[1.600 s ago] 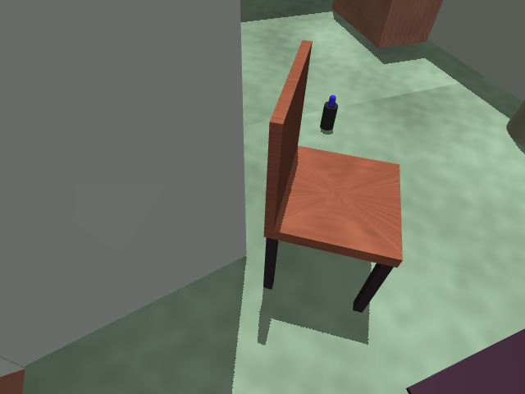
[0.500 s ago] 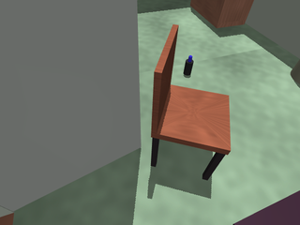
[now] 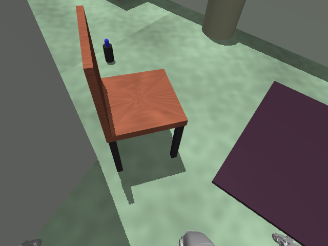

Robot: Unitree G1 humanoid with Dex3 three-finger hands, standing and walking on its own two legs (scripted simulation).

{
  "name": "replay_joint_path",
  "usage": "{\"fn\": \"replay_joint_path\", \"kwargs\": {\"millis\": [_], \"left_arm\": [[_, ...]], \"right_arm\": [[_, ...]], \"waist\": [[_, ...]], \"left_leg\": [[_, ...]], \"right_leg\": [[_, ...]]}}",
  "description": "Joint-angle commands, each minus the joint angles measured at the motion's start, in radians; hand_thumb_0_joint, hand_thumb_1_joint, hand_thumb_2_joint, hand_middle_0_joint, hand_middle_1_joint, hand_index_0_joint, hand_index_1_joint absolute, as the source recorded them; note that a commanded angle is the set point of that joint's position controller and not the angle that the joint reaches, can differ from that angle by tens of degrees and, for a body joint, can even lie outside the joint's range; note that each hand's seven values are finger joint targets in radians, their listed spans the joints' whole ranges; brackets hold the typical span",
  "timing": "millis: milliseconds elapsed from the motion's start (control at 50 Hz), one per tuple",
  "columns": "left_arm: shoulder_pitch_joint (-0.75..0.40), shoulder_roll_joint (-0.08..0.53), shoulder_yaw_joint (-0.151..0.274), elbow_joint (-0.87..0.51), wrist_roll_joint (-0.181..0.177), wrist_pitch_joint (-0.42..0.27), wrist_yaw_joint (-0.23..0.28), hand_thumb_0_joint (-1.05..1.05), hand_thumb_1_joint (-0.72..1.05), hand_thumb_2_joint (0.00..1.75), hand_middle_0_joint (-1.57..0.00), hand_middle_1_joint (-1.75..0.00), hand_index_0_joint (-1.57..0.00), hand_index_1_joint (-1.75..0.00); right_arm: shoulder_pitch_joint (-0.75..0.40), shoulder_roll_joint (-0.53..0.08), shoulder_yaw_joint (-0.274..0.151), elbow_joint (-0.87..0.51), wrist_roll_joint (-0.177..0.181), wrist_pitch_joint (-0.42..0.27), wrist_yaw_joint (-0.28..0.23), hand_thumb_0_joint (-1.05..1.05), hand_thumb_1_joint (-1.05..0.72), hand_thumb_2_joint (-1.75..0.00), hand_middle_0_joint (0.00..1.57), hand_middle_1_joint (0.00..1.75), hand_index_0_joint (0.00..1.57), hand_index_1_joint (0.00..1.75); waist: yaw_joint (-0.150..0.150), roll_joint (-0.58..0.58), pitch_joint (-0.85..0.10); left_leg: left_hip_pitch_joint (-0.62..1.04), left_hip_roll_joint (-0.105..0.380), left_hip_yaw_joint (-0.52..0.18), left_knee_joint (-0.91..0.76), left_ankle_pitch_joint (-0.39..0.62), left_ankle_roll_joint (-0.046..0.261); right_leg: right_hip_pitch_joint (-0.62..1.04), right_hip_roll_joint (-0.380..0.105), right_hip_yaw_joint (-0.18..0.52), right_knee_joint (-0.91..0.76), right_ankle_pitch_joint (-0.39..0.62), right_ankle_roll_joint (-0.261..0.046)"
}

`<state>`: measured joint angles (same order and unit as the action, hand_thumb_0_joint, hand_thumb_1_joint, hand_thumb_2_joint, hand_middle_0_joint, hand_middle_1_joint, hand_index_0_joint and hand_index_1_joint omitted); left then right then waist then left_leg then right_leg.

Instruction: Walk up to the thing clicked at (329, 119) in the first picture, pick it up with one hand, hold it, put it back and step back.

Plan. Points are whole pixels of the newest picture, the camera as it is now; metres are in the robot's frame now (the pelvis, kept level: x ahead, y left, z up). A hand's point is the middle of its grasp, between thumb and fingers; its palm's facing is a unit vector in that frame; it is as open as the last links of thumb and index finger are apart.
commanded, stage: walk up
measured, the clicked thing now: (108, 50) +1.73 +0.47 -0.67
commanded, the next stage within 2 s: none
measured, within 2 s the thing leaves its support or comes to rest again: neither
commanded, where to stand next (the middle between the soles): +0.08 -0.03 m, yaw -60 degrees
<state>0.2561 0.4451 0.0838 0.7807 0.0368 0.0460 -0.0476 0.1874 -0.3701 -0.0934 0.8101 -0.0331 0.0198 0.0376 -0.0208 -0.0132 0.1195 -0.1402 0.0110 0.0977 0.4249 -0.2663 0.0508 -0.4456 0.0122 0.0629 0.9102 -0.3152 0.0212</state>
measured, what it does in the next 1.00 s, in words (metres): steps on the spot, turning right: right foot, then left foot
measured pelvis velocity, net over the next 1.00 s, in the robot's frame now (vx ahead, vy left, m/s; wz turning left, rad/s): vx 0.03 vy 0.00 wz -0.78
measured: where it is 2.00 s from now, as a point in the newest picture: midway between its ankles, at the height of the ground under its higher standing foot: outside the picture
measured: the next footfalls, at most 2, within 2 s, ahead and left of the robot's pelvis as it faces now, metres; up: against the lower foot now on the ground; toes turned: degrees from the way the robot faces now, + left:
right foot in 0.20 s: +0.05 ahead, -0.13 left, +0.00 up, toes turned -13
left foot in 0.56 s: +0.20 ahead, +0.06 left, +0.00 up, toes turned -31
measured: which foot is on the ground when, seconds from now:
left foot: down 0.00-0.22, up 0.24-0.54, down 0.56-0.96, up 0.98-1.00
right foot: up 0.00-0.18, down 0.20-0.58, up 0.60-0.92, down 0.94-1.00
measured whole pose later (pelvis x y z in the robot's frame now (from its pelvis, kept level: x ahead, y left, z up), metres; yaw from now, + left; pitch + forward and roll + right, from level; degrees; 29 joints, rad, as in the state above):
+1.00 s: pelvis +0.03 +0.00 -0.04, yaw -45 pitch -2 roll -2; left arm 0.31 0.43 0.08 0.76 0.03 0.01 -0.03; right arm 0.29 -0.47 -0.07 0.72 -0.01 0.03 0.01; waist -0.02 0.05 0.13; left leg -0.45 0.16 0.08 0.91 -0.46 0.00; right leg -0.32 0.04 0.01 0.75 -0.40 -0.01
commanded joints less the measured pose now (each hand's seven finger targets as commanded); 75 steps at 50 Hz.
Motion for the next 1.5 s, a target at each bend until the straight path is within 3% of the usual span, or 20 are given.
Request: {"fn": "replay_joint_path", "kwargs": {"millis": [0,160,180,200,220,320,480,520,560,600,700,880,920,940,960,1020,1200,1260,1420,1480], "left_arm": [[-0.096,0.124,0.021,-0.153,0.0,-0.031,-0.005,0.0,0.9,0.9,-0.2,-0.3,-0.2,-0.3],[0.078,0.148,0.039,-0.135,-0.002,-0.051,0.016,0.0,0.9,0.9,-0.2,-0.3,-0.2,-0.3],[0.141,0.216,0.061,-0.132,0.005,-0.062,0.027,0.0,0.9,0.9,-0.2,-0.3,-0.2,-0.3],[0.155,0.279,0.079,-0.157,0.009,-0.071,0.04,0.0,0.9,0.9,-0.2,-0.3,-0.2,-0.3],[0.138,0.278,0.074,-0.17,-0.012,-0.063,0.044,0.0,0.9,0.9,-0.2,-0.3,-0.2,-0.3],[-0.017,0.193,0.038,-0.206,-0.028,-0.059,0.054,0.0,0.9,0.9,-0.2,-0.3,-0.2,-0.3],[-0.028,0.197,0.05,-0.266,-0.001,-0.026,0.045,0.0,0.9,0.9,-0.2,-0.3,-0.2,-0.3],[-0.062,0.153,0.037,-0.285,-0.023,-0.017,0.048,0.0,0.9,0.9,-0.2,-0.3,-0.2,-0.3],[0.046,0.104,0.019,-0.27,-0.011,-0.009,0.06,0.0,0.9,0.9,-0.2,-0.3,-0.2,-0.3],[0.041,0.215,0.044,-0.22,-0.001,-0.007,0.061,0.0,0.9,0.9,-0.2,-0.3,-0.2,-0.3],[0.081,0.156,0.052,-0.166,-0.029,-0.009,0.006,0.0,0.9,0.9,-0.2,-0.3,-0.2,-0.3],[0.143,0.133,0.051,-0.08,-0.02,-0.043,0.028,0.0,0.9,0.9,-0.2,-0.3,-0.2,-0.3],[0.191,0.211,0.082,-0.063,-0.007,-0.062,0.041,0.0,0.9,0.9,-0.2,-0.3,-0.2,-0.3],[0.128,0.298,0.094,-0.109,0.003,-0.075,0.048,0.0,0.9,0.9,-0.2,-0.3,-0.2,-0.3],[0.111,0.337,0.093,-0.115,0.003,-0.072,0.052,0.0,0.9,0.9,-0.2,-0.3,-0.2,-0.3],[0.028,0.235,0.058,-0.102,-0.014,-0.078,0.068,0.0,0.9,0.9,-0.2,-0.3,-0.2,-0.3],[-0.012,0.192,0.027,-0.123,-0.034,-0.071,0.075,0.0,0.9,0.9,-0.2,-0.3,-0.2,-0.3],[-0.006,0.193,0.022,-0.1,-0.028,-0.069,0.095,0.0,0.9,0.9,-0.2,-0.3,-0.2,-0.3],[0.081,0.12,0.025,0.013,-0.024,-0.102,0.064,0.0,0.9,0.9,-0.2,-0.3,-0.2,-0.3],[0.021,0.252,0.046,0.0,-0.005,-0.121,0.081,0.0,0.9,0.9,-0.2,-0.3,-0.2,-0.3]], "right_arm": [[0.058,-0.263,-0.076,-0.134,-0.006,-0.035,-0.005,0.0,-0.9,-0.9,0.2,0.3,0.2,0.3],[0.056,-0.267,-0.074,-0.208,0.023,-0.021,0.0,0.0,-0.9,-0.9,0.2,0.3,0.2,0.3],[0.076,-0.234,-0.056,-0.216,0.032,-0.024,0.001,0.0,-0.9,-0.9,0.2,0.3,0.2,0.3],[0.048,-0.169,-0.032,-0.256,0.037,-0.027,0.005,0.0,-0.9,-0.9,0.2,0.3,0.2,0.3],[0.02,-0.216,-0.038,-0.257,0.03,-0.019,-0.01,0.0,-0.9,-0.9,0.2,0.3,0.2,0.3],[0.086,-0.223,-0.04,-0.177,0.041,-0.021,-0.01,0.0,-0.9,-0.9,0.2,0.3,0.2,0.3],[0.118,-0.183,-0.038,-0.183,0.025,-0.034,-0.057,0.0,-0.9,-0.9,0.2,0.3,0.2,0.3],[0.208,-0.192,-0.047,-0.158,0.008,-0.049,-0.065,0.0,-0.9,-0.9,0.2,0.3,0.2,0.3],[0.151,-0.336,-0.081,-0.204,0.0,-0.055,-0.074,0.0,-0.9,-0.9,0.2,0.3,0.2,0.3],[0.069,-0.33,-0.086,-0.222,0.014,-0.058,-0.064,0.0,-0.9,-0.9,0.2,0.3,0.2,0.3],[0.077,-0.279,-0.05,-0.211,0.006,-0.067,-0.054,0.0,-0.9,-0.9,0.2,0.3,0.2,0.3],[0.08,-0.323,-0.051,-0.219,0.009,-0.036,-0.03,0.0,-0.9,-0.9,0.2,0.3,0.2,0.3],[0.092,-0.229,-0.021,-0.222,0.019,-0.024,-0.03,0.0,-0.9,-0.9,0.2,0.3,0.2,0.3],[0.068,-0.174,0.002,-0.244,0.031,-0.021,-0.033,0.0,-0.9,-0.9,0.2,0.3,0.2,0.3],[-0.016,-0.242,-0.017,-0.243,0.025,-0.02,-0.054,0.0,-0.9,-0.9,0.2,0.3,0.2,0.3],[0.07,-0.244,-0.015,-0.151,0.041,-0.035,-0.051,0.0,-0.9,-0.9,0.2,0.3,0.2,0.3],[0.165,-0.229,-0.022,-0.071,0.012,-0.063,-0.051,0.0,-0.9,-0.9,0.2,0.3,0.2,0.3],[0.085,-0.378,-0.06,-0.093,0.016,-0.074,-0.041,0.0,-0.9,-0.9,0.2,0.3,0.2,0.3],[0.014,-0.274,-0.006,-0.08,0.01,-0.044,-0.036,0.0,-0.9,-0.9,0.2,0.3,0.2,0.3],[0.006,-0.163,0.029,-0.096,0.026,-0.024,-0.041,0.0,-0.9,-0.9,0.2,0.3,0.2,0.3]], "waist": [[-0.073,0.168,-0.065],[0.039,0.079,-0.187],[0.084,-0.095,-0.238],[0.102,-0.281,-0.218],[0.108,-0.215,-0.194],[0.013,-0.097,-0.111],[-0.003,-0.149,-0.142],[-0.056,-0.046,-0.148],[-0.008,0.234,-0.163],[0.0,0.146,-0.107],[0.003,0.214,-0.131],[0.024,0.222,-0.157],[0.063,-0.036,-0.142],[0.045,-0.23,-0.08],[0.078,-0.185,-0.065],[0.01,-0.141,-0.106],[-0.037,-0.111,-0.159],[-0.024,0.201,-0.136],[0.046,0.203,-0.156],[0.036,-0.11,-0.132]], "left_leg": [[0.137,0.274,-0.154,-0.13,0.198,0.06],[-0.039,0.266,0.034,0.27,0.425,0.025],[-0.19,0.167,0.089,0.506,0.362,-0.024],[-0.553,-0.017,0.048,0.662,-0.254,-0.08],[-0.538,0.018,-0.127,0.723,-0.406,-0.082],[-0.374,0.024,-0.11,0.612,-0.218,-0.079],[-0.174,-0.037,-0.107,0.319,-0.105,-0.014],[0.026,-0.021,-0.128,0.093,0.078,-0.005],[0.033,0.452,-0.639,-0.105,0.118,0.137],[-0.113,0.48,-0.6,-0.109,0.135,0.245],[-0.032,0.241,-0.211,-0.034,0.034,0.125],[-0.174,0.308,-0.108,0.16,0.14,0.124],[-0.355,0.205,-0.016,0.487,-0.004,0.031],[-0.585,0.034,0.006,0.619,-0.306,-0.045],[-0.511,0.075,-0.115,0.692,-0.383,-0.043],[-0.454,0.081,-0.121,0.64,-0.23,-0.034],[-0.061,0.007,-0.088,0.171,-0.018,-0.002],[-0.082,0.483,-0.696,-0.048,0.059,0.285],[-0.16,0.22,-0.174,0.218,0.267,0.104],[-0.431,0.063,-0.089,0.479,-0.293,-0.031]], "right_leg": [[-0.095,-0.038,-0.08,-0.132,-0.034,-0.01],[0.346,0.003,-0.099,-0.471,-0.006,-0.109],[0.507,-0.063,0.08,-0.536,0.037,-0.165],[0.673,-0.273,0.487,-0.497,0.252,-0.286],[0.531,-0.367,0.593,-0.542,0.249,-0.38],[0.297,-0.128,0.254,-0.473,0.421,-0.244],[0.108,-0.084,0.356,-0.323,0.531,-0.225],[-0.023,-0.018,0.29,-0.195,0.366,-0.134],[-0.18,0.152,0.125,0.198,-0.268,-0.016],[-0.112,0.055,0.097,0.405,-0.246,-0.007],[-0.11,0.022,0.046,0.219,-0.099,-0.007],[0.197,0.031,-0.145,-0.291,-0.054,-0.04],[0.315,-0.071,0.144,-0.492,-0.106,-0.101],[0.309,-0.291,0.553,-0.555,-0.014,-0.221],[0.168,-0.375,0.627,-0.533,0.106,-0.335],[0.238,-0.203,0.329,-0.38,0.368,-0.247],[0.038,-0.115,0.238,-0.169,0.42,-0.173],[-0.109,0.058,0.082,0.206,-0.31,-0.037],[0.228,0.056,-0.102,-0.347,-0.006,-0.052],[0.28,-0.314,0.53,-0.518,0.067,-0.238]]}}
